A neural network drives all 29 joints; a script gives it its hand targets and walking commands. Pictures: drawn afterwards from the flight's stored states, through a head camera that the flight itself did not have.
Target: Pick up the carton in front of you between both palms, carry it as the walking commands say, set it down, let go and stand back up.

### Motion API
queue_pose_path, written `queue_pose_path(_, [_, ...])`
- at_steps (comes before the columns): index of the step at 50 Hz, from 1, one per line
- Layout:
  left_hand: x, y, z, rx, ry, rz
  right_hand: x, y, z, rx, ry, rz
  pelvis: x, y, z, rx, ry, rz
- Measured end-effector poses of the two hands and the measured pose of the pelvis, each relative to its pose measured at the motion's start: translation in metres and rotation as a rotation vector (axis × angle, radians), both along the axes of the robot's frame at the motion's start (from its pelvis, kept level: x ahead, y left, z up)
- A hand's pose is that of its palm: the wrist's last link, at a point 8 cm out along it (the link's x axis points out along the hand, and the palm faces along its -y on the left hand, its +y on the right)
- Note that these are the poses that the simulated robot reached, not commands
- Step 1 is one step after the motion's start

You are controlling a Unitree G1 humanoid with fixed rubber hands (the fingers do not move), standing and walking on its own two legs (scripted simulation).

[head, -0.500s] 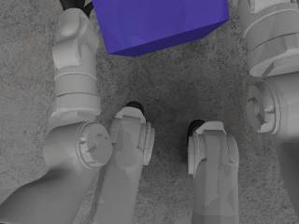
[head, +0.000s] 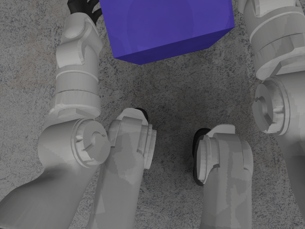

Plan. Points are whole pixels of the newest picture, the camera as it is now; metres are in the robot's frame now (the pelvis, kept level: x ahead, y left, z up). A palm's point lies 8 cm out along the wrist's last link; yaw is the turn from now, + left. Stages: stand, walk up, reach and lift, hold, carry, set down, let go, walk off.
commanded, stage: set down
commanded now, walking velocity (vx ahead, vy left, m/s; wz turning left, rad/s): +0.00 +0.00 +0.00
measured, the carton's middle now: (163, 6) +0.54 +0.06 -0.26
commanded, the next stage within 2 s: let go in 1.96 s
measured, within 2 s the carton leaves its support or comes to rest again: rests again in 0.08 s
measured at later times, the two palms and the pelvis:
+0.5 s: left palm (81, 15) +0.50 +0.21 -0.18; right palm out of the picture +0.59 -0.09 -0.18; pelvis +0.00 +0.00 -0.01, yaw +1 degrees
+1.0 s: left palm (67, 11) +0.51 +0.25 -0.18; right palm out of the picture +0.62 -0.12 -0.18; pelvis -0.01 +0.01 -0.02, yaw +1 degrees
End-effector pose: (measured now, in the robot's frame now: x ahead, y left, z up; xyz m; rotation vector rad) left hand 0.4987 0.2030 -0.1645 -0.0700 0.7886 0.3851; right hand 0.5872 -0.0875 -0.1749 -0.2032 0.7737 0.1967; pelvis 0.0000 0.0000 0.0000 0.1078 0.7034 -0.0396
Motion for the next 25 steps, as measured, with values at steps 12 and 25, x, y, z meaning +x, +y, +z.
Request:
queue_pose_path(12, [0.001, 0.009, -0.008, 0.007, 0.016, -0.027, 0.002, 0.005, -0.004, 0.055, -0.007, 0.020, 0.000, -0.001, -0.005, 0.003, -0.021, 0.002])
queue_pose_path(25, [0.003, 0.010, -0.010, 0.004, 0.023, -0.054, 0.002, 0.002, -0.008, 0.083, -0.018, 0.039, -0.002, -0.003, -0.011, 0.011, -0.048, 0.005])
